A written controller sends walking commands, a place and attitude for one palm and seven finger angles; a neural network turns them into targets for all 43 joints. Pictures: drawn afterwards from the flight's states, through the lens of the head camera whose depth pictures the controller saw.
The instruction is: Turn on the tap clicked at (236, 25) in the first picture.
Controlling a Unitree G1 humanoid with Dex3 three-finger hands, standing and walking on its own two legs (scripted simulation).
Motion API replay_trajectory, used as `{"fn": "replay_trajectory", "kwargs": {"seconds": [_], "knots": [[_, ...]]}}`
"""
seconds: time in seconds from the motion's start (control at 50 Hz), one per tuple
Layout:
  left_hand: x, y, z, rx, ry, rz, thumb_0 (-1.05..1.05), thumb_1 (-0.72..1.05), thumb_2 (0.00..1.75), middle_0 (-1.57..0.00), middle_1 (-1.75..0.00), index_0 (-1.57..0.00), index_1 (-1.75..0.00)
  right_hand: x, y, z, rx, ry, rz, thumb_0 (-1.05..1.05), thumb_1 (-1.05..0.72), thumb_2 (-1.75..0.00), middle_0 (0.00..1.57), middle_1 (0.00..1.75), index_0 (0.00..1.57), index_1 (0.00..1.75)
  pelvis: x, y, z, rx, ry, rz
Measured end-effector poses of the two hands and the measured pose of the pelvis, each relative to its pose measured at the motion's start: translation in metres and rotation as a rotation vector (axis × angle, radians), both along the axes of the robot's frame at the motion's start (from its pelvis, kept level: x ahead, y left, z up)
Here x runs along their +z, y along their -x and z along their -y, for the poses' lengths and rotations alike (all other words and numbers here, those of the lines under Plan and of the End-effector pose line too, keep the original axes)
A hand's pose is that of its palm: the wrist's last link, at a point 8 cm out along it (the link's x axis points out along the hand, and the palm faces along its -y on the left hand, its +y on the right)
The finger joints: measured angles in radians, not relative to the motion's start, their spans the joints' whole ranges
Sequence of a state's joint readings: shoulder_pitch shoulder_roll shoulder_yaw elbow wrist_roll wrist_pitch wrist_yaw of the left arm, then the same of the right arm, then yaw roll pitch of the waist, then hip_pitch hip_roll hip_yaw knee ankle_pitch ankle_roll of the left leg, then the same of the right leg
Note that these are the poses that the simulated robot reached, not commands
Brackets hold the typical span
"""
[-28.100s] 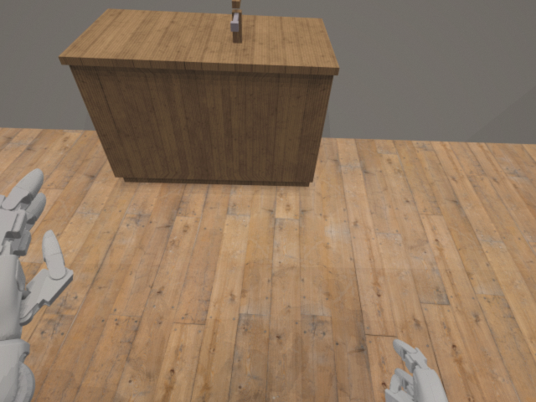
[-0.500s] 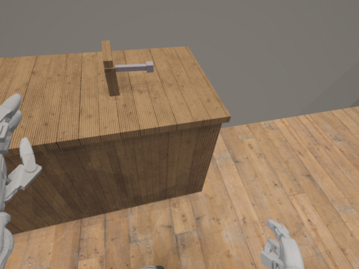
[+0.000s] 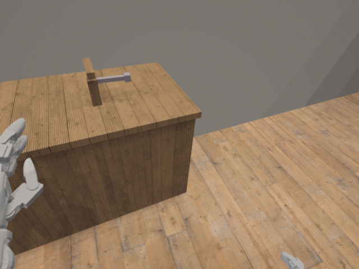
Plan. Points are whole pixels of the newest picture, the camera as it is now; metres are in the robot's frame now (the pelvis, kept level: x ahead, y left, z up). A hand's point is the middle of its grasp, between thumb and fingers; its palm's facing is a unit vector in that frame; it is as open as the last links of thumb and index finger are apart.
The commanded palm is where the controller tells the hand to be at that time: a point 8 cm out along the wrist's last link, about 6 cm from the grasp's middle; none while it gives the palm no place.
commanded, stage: stop stepping back and stand still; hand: left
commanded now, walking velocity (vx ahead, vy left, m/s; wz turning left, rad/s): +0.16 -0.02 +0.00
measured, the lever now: (127, 77) +0.81 +0.26 +0.06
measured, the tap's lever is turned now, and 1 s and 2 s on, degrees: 86 86 86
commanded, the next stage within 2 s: stand and check the lever's angle in 1.80 s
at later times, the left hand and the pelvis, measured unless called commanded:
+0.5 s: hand (16, 196) +0.18 +0.27 +0.18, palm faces +0.44 -0.77 -0.46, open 7.4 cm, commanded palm +0.14 +0.29 +0.19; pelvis -0.03 +0.01 +0.01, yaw -1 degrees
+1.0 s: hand (30, 184) +0.21 +0.28 +0.16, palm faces +0.39 -0.84 -0.37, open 7.4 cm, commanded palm +0.16 +0.31 +0.19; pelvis +0.00 +0.03 +0.01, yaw -1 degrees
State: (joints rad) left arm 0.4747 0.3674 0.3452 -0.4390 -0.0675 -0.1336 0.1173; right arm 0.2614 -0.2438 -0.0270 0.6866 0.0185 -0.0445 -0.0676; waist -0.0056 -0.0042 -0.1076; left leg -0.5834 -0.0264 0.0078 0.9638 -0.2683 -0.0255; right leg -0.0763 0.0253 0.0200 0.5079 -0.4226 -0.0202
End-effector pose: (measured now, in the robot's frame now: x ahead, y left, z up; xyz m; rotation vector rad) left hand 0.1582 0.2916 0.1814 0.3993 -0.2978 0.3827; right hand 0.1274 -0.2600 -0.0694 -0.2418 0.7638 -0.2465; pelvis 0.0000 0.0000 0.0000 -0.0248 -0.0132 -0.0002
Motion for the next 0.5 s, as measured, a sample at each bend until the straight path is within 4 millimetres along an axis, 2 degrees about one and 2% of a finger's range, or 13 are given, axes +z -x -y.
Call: {"fn": "replay_trajectory", "kwargs": {"seconds": [0.08,0.16,0.22,0.28,0.34,0.4,0.46,0.5], "knots": [[-0.003,0.006,-0.014,0.011,0.013,0.029,0.01,0.88,0.9,-0.21,-0.3,-0.21,-0.3,0.003,0.025,-0.002,-0.023,0.046,-0.058,0.02,-0.9,-0.9,0.2,0.3,0.2,0.3,0.003,0.001,-0.011,-0.007,-0.007,-0.013],[-0.015,-0.007,-0.029,0.026,0.051,0.038,0.01,0.88,0.9,-0.21,-0.3,-0.21,-0.3,-0.006,0.031,-0.016,-0.027,0.06,-0.048,0.02,-0.9,-0.9,0.2,0.3,0.2,0.29,-0.007,0.017,-0.027,0.003,-0.007,0.004],[-0.011,-0.013,-0.027,-0.001,0.038,-0.004,0.01,0.89,0.9,-0.21,-0.3,-0.2,-0.3,-0.002,0.033,-0.039,-0.018,0.002,-0.004,0.02,-0.9,-0.9,0.2,0.3,0.2,0.29,-0.001,0.029,-0.029,-0.015,-0.016,0.025],[0.007,-0.006,-0.014,-0.067,-0.017,-0.003,0.02,0.89,0.9,-0.21,-0.3,-0.2,-0.3,0.004,0.036,-0.061,0.007,-0.069,0.028,0.02,-0.9,-0.9,0.2,0.3,0.2,0.29,0.007,0.033,-0.028,-0.023,-0.018,0.026],[0.025,0.006,-0.004,-0.099,-0.083,-0.004,0.02,0.89,0.9,-0.21,-0.3,-0.2,-0.3,0.003,0.035,-0.076,0.032,-0.126,0.031,0.02,-0.9,-0.9,0.2,0.3,0.21,0.3,0.014,0.032,-0.028,-0.03,-0.012,0.016],[0.033,0.015,-0.005,-0.057,-0.141,-0.048,0.01,0.88,0.9,-0.21,-0.3,-0.21,-0.3,-0.003,0.03,-0.082,0.045,-0.168,0.016,0.01,-0.9,-0.9,0.21,0.3,0.21,0.3,0.017,0.029,-0.025,-0.026,-0.009,0.003],[0.025,0.022,-0.013,0.035,-0.166,-0.1,0.01,0.88,0.9,-0.21,-0.3,-0.21,-0.3,-0.016,0.018,-0.078,0.073,-0.182,0.001,0.01,-0.9,-0.9,0.21,0.3,0.21,0.3,0.01,0.027,-0.017,-0.012,-0.031,-0.014],[0.013,0.023,-0.017,0.086,-0.111,-0.123,0.01,0.88,0.9,-0.21,-0.3,-0.21,-0.3,-0.022,0.011,-0.071,0.099,-0.165,-0.022,0.01,-0.9,-0.9,0.21,0.3,0.21,0.3,0.008,0.028,-0.015,-0.016,-0.024,-0.005]]}}
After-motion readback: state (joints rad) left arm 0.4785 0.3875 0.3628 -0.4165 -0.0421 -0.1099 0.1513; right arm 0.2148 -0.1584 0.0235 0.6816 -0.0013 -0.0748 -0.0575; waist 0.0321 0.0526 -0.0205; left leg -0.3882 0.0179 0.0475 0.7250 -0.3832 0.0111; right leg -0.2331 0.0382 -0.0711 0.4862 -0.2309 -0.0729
